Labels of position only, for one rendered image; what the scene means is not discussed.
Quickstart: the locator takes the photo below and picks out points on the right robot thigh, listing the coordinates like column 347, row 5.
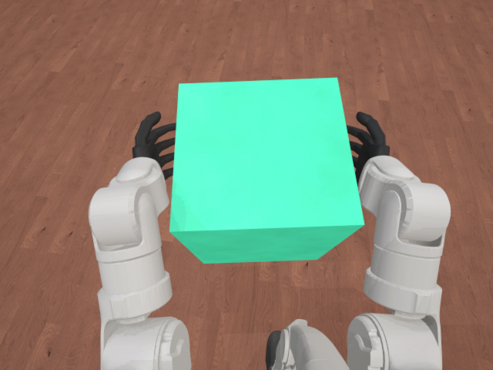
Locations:
column 306, row 348

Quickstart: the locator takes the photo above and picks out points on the robot right upper arm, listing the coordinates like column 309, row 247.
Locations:
column 388, row 342

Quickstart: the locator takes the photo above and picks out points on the right robot hand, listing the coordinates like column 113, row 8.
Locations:
column 374, row 143

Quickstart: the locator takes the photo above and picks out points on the right robot shin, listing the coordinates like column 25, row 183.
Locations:
column 278, row 365

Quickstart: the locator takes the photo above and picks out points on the left robot hand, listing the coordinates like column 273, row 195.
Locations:
column 145, row 142

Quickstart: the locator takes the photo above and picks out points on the carton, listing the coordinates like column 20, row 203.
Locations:
column 262, row 171

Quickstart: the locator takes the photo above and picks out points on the robot left upper arm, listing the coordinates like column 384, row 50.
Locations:
column 153, row 344

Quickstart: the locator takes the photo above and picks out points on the right robot forearm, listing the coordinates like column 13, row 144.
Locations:
column 411, row 223

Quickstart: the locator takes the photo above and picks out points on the left robot forearm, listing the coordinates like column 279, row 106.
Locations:
column 126, row 237

